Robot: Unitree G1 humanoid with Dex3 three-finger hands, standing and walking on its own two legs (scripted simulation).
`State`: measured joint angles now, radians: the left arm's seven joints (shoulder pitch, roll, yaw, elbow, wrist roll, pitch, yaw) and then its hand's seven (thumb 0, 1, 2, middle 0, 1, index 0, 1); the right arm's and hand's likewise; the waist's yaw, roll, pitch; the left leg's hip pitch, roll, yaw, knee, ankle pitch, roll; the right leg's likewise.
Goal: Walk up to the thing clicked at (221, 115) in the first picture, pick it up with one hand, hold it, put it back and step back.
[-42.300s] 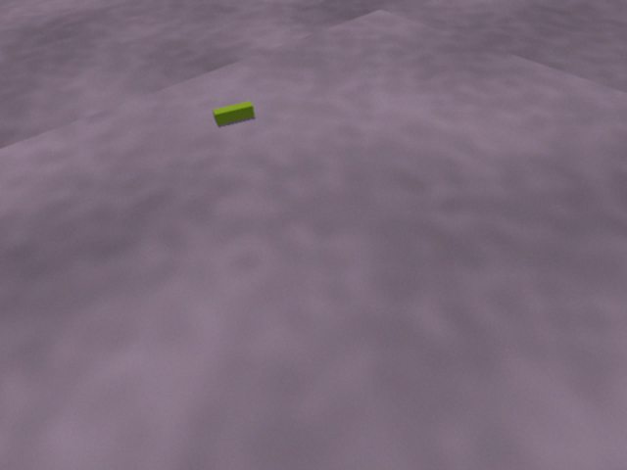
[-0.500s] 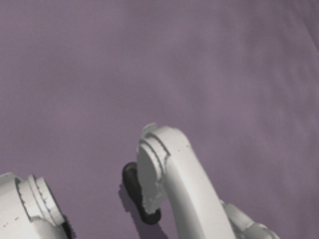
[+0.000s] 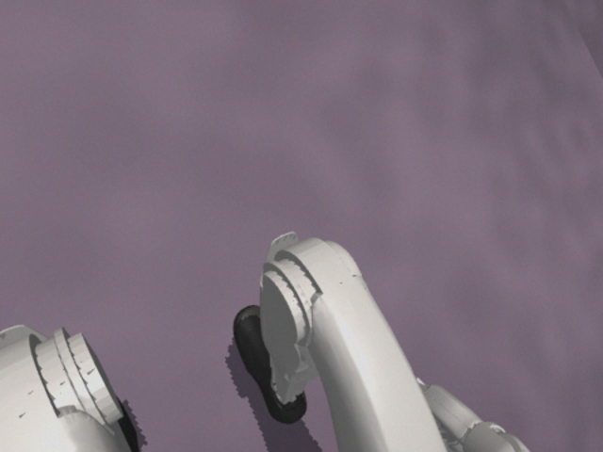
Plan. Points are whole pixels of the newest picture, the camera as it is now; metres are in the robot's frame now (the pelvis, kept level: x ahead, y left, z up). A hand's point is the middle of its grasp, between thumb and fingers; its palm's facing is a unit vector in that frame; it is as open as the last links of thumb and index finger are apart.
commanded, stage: close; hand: left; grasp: from above
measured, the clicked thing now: out of the picture +0.45 +0.38 -0.27
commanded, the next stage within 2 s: settle in 0.30 s
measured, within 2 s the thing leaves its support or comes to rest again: leaves its support in 0.70 s
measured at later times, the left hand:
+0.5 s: hand out of the picture +0.44 +0.37 -0.24, palm faces -0.44 -0.16 -0.88, open 10.0 cm
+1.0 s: hand out of the picture +0.44 +0.39 -0.18, palm faces -0.41 -0.14 -0.90, open 9.9 cm
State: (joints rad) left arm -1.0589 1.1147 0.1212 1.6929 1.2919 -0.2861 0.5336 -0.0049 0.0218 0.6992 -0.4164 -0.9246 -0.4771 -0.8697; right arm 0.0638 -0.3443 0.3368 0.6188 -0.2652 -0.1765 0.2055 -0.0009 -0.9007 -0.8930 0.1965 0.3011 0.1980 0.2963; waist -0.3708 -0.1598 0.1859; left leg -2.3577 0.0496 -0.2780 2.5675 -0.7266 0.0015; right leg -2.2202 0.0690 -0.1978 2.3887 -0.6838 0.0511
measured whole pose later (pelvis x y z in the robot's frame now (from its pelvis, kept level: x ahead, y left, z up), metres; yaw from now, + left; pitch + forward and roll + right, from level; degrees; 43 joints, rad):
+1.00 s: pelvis +0.00 +0.00 +0.01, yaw +2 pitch +31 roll -14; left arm -0.99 0.99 0.12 1.43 1.24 -0.21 0.36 0.00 0.00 0.60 -0.58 -0.75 -0.64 -0.68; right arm 0.10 -0.33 0.22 0.63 -0.21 -0.11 0.21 0.00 -0.92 -0.90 0.20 0.30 0.20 0.30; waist -0.30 -0.08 0.07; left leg -2.38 0.03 -0.24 2.51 -0.71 0.00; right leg -2.24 0.04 -0.17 2.36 -0.69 0.04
